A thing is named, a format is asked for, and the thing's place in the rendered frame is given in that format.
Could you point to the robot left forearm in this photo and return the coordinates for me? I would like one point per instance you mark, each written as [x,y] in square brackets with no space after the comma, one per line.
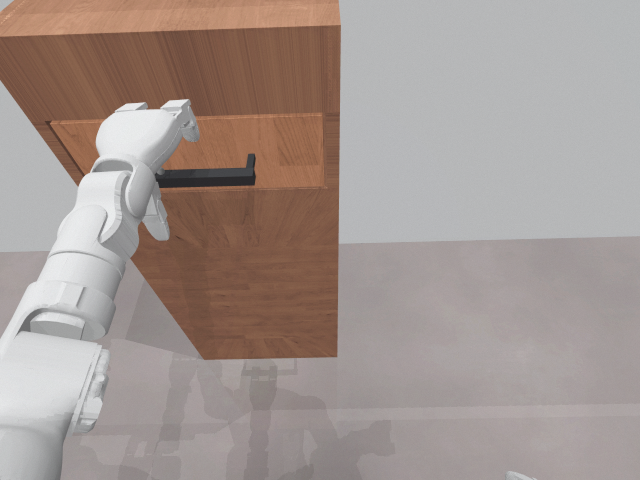
[73,296]

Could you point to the left robot upper arm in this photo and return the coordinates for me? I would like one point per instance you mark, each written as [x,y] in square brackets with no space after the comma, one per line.
[50,387]

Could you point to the drawer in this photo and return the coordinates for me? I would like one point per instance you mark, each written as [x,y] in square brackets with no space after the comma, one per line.
[289,148]

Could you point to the handle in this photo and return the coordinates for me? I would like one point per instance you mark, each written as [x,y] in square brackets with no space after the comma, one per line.
[209,177]

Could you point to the cabinet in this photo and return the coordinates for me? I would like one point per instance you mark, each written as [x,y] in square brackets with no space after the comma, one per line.
[248,273]

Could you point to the left robot hand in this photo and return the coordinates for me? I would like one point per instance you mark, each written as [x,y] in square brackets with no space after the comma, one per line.
[150,136]

